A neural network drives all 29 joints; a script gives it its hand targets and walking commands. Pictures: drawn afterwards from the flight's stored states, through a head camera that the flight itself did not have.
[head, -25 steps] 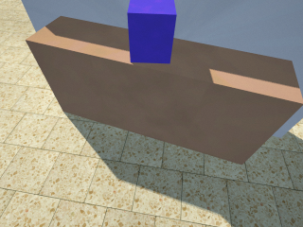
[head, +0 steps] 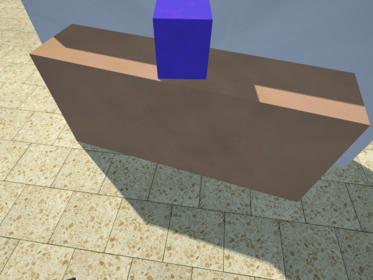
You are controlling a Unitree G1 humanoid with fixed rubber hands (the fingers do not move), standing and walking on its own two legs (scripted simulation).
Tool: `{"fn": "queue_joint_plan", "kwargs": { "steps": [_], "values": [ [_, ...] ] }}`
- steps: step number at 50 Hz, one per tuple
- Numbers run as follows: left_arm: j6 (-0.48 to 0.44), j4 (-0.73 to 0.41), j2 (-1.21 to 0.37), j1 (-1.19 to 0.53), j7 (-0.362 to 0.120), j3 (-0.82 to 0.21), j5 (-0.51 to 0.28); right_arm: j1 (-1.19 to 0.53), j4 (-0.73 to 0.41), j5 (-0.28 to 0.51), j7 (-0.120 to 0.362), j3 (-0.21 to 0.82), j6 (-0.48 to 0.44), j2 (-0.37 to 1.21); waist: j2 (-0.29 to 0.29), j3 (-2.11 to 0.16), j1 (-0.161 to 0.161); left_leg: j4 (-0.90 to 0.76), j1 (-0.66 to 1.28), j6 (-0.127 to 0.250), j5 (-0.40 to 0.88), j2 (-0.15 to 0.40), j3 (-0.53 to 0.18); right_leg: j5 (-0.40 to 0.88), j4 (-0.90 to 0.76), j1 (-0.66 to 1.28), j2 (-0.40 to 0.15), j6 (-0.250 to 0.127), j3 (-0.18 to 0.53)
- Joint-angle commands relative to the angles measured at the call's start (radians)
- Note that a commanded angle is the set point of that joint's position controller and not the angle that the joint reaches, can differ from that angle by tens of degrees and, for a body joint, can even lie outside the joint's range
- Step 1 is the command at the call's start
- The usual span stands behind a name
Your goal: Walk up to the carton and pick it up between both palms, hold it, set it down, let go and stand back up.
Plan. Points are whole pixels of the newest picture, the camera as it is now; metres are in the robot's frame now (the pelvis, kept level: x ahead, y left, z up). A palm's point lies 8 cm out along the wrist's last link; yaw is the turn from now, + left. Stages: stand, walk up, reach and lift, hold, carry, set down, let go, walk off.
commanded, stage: stand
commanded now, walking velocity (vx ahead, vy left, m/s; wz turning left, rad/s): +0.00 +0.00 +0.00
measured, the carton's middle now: (182, 39) +0.98 +0.02 +0.01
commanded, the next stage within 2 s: walk up in 0.14 s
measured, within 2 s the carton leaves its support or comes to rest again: neither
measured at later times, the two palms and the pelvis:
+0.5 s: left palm out of the picture +0.04 +0.30 -0.13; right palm out of the picture +0.08 -0.29 -0.12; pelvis +0.01 +0.01 -0.01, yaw +0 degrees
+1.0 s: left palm (40, 224) +0.26 +0.38 -0.12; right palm out of the picture +0.12 -0.23 -0.15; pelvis +0.14 +0.07 -0.03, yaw -6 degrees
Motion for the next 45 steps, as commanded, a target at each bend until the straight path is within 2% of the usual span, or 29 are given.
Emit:
{"fn": "queue_joint_plan", "kwargs": {
  "steps": [1,5,6,8,10,11,13,15,16,17,19,20,21,22,23,25,27,28,29,30,31,32,33,34,36,38,39,41,45],
  "values": [
    [-0.026,-0.061,0.21,-0.048,0.014,0.031,0.008,-0.075,-0.072,-0.004,-0.021,-0.047,-0.027,-0.241,-0.031,-0.056,0.008,-0.046,0.011,0.019,0.257,0.124,-0.075,0.244,-0.041,-0.029,-0.12,-0.028,0.067],
    [-0.019,-0.081,0.209,-0.046,0.012,0.04,-0.001,-0.052,-0.053,-0.007,-0.019,-0.032,-0.026,-0.229,0.022,-0.079,0.02,-0.06,-0.013,0.027,0.229,0.115,-0.072,0.215,-0.054,0.012,-0.124,-0.032,0.082],
    [-0.019,-0.066,0.258,-0.022,0.023,0.054,-0.002,-0.073,-0.083,0.0,-0.01,-0.032,-0.023,-0.204,-0.01,-0.094,0.015,-0.062,0.019,0.013,0.236,0.127,-0.084,0.204,-0.036,-0.016,-0.11,-0.037,0.068],
    [-0.02,-0.065,0.275,-0.025,0.016,0.059,-0.003,-0.07,-0.076,-0.008,-0.01,-0.029,-0.023,-0.215,0.015,-0.078,0.033,-0.051,-0.031,0.001,0.223,0.112,-0.07,0.145,-0.038,-0.007,-0.111,-0.038,0.074],
    [-0.012,-0.071,0.232,-0.034,0.018,0.051,0.013,-0.068,-0.07,-0.009,-0.017,-0.048,-0.029,-0.232,0.084,-0.042,0.008,-0.056,-0.039,0.008,0.113,0.111,-0.059,0.146,-0.062,-0.03,-0.121,-0.044,0.091],
    [-0.014,-0.082,0.219,-0.06,0.013,0.048,0.011,-0.042,-0.065,-0.004,-0.017,-0.029,-0.027,-0.213,-0.006,-0.046,-0.002,-0.081,-0.074,0.013,0.106,0.121,-0.08,0.13,-0.065,0.003,-0.12,-0.037,0.075],
    [-0.025,-0.073,0.244,-0.037,0.015,0.049,-0.004,-0.074,-0.079,0.003,-0.007,-0.037,-0.028,-0.212,0.028,-0.102,-0.001,-0.062,-0.014,0.017,0.157,0.118,-0.071,0.163,-0.051,-0.003,-0.111,-0.04,0.086],
    [-0.032,-0.072,0.22,-0.033,0.009,0.037,0.007,-0.039,-0.061,0.001,-0.018,-0.036,-0.024,-0.211,-0.021,-0.048,0.011,-0.065,-0.025,0.02,0.177,0.126,-0.093,0.17,-0.045,-0.029,-0.12,-0.036,0.078],
    [-0.021,-0.06,0.236,-0.039,0.011,0.048,0.009,-0.065,-0.07,-0.007,-0.013,-0.031,-0.034,-0.218,0.013,-0.09,0.016,-0.046,-0.007,0.02,0.193,0.129,-0.069,0.194,-0.07,0.011,-0.131,-0.036,0.091],
    [-0.038,-0.102,0.301,0.094,0.002,0.076,0.011,-0.025,-0.138,-0.032,0.016,-0.093,-0.028,-0.308,0.073,-0.151,0.011,0.079,-0.04,0.049,-0.246,0.042,0.031,-0.082,0.028,0.023,-0.099,-0.092,0.106],
    [-0.042,-0.086,0.364,0.188,-0.001,0.114,0.024,-0.083,-0.167,-0.052,0.036,-0.099,-0.011,-0.283,-0.054,-0.015,0.074,0.271,-0.318,0.028,-0.351,-0.003,0.095,-0.449,-0.123,0.043,-0.251,-0.201,0.349],
    [-0.047,-0.085,0.402,0.191,0.007,0.132,0.032,-0.131,-0.2,-0.056,0.043,-0.094,-0.001,-0.267,-0.16,0.07,0.106,0.459,-0.468,0.02,-0.315,0.016,0.033,-0.436,-0.193,0.072,-0.329,-0.259,0.44],
    [-0.062,-0.129,0.395,0.161,0.013,0.144,0.033,-0.104,-0.223,-0.054,0.056,-0.095,0.0,-0.247,-0.129,0.093,0.066,0.49,-0.561,0.032,-0.29,0.081,-0.067,-0.464,-0.195,0.062,-0.36,-0.289,0.496],
    [-0.063,-0.151,0.4,0.143,0.014,0.148,0.028,-0.082,-0.238,-0.039,0.065,-0.105,-0.006,-0.26,-0.15,0.088,0.05,0.482,-0.528,0.022,-0.28,0.085,-0.072,-0.398,-0.175,0.046,-0.336,-0.276,0.448],
    [-0.069,-0.182,0.387,0.123,0.02,0.141,0.032,-0.104,-0.246,-0.037,0.067,-0.109,-0.012,-0.256,-0.06,0.07,0.035,0.464,-0.504,0.027,-0.267,0.111,-0.1,-0.291,-0.138,0.033,-0.342,-0.28,0.468],
    [-0.073,-0.207,0.396,0.117,0.011,0.145,0.025,-0.041,-0.243,-0.031,0.073,-0.111,-0.022,-0.257,-0.177,0.026,0.017,0.42,-0.442,0.034,-0.321,0.103,-0.113,-0.059,-0.063,0.042,-0.33,-0.27,0.387],
    [-0.069,-0.231,0.401,0.111,0.011,0.143,0.024,-0.007,-0.264,-0.014,0.077,-0.11,-0.024,-0.255,-0.147,0.037,0.002,0.3,-0.354,0.036,-0.333,0.11,-0.09,-0.05,-0.018,-0.039,-0.324,-0.268,0.351],
    [-0.065,-0.246,0.373,0.078,0.004,0.133,0.02,0.002,-0.251,-0.025,0.078,-0.128,-0.026,-0.261,-0.147,0.021,-0.028,0.283,-0.243,0.031,-0.242,0.077,-0.017,-0.09,0.015,-0.137,-0.277,-0.234,0.296],
    [-0.058,-0.271,0.373,0.003,0.004,0.131,0.016,0.142,-0.215,-0.027,0.078,-0.135,-0.031,-0.234,-0.181,-0.011,-0.118,0.208,-0.017,0.032,-0.1,0.065,0.005,-0.115,0.139,-0.326,-0.228,-0.18,0.19],
    [-0.05,-0.306,0.284,-0.055,0.0,0.105,0.017,0.324,-0.17,-0.022,0.065,-0.169,-0.038,-0.308,0.046,-0.027,-0.222,0.084,0.205,0.034,-0.186,0.072,-0.085,-0.136,0.445,-0.508,-0.077,-0.114,0.072],
    [-0.053,-0.325,0.17,0.019,0.001,0.074,0.011,0.385,-0.152,-0.034,0.048,-0.189,-0.043,-0.437,0.47,-0.033,-0.221,-0.161,0.179,0.057,-0.514,0.287,-0.486,-0.402,0.802,-0.695,0.142,-0.071,0.016],
    [-0.043,-0.285,0.227,0.053,0.011,0.09,0.021,0.246,-0.195,-0.022,0.043,-0.183,-0.043,-0.453,0.273,0.025,-0.135,-0.223,0.049,0.111,-0.564,0.349,-0.631,-0.336,0.893,-0.667,0.115,-0.069,0.144],
    [-0.042,-0.279,0.305,0.091,0.011,0.094,0.014,0.18,-0.224,-0.013,0.051,-0.187,-0.041,-0.44,0.209,0.053,-0.112,-0.216,0.018,0.142,-0.594,0.395,-0.581,-0.27,0.909,-0.658,0.063,-0.067,0.172],
    [-0.052,-0.259,0.309,0.106,0.008,0.088,0.002,0.118,-0.253,-0.012,0.046,-0.18,-0.044,-0.408,0.19,0.099,-0.068,-0.198,-0.101,0.194,-0.491,0.372,-0.46,-0.252,0.894,-0.578,0.011,-0.063,0.142],
    [-0.057,-0.219,0.334,0.2,0.0,0.114,0.003,0.048,-0.285,-0.021,0.046,-0.164,-0.054,-0.353,0.127,0.08,-0.009,-0.126,-0.108,0.218,-0.35,0.306,-0.361,-0.171,0.804,-0.489,-0.045,-0.051,0.143],
    [-0.065,-0.223,0.293,0.231,-0.011,0.099,0.001,0.091,-0.298,-0.03,0.036,-0.151,-0.064,-0.332,0.123,0.115,-0.004,-0.082,-0.091,0.236,-0.073,0.291,-0.238,-0.168,0.689,-0.502,-0.042,-0.046,0.108],
    [-0.063,-0.228,0.3,0.188,-0.018,0.103,0.0,0.133,-0.295,-0.023,0.04,-0.147,-0.062,-0.339,0.15,0.133,-0.026,-0.09,-0.142,0.235,-0.072,0.262,-0.189,-0.173,0.635,-0.464,-0.039,-0.044,0.079],
    [-0.069,-0.258,0.29,0.139,-0.026,0.094,-0.002,0.166,-0.308,-0.024,0.044,-0.148,-0.063,-0.342,0.141,0.117,-0.045,-0.062,-0.066,0.255,0.01,0.283,-0.17,-0.197,0.505,-0.47,-0.042,-0.048,0.056],
    [-0.082,-0.251,0.295,0.201,-0.027,0.099,0.006,0.137,-0.349,-0.014,0.048,-0.142,-0.058,-0.336,0.171,0.032,-0.002,0.048,-0.086,0.239,0.207,0.28,-0.096,-0.113,0.335,-0.273,-0.026,-0.058,-0.012]
  ]
}}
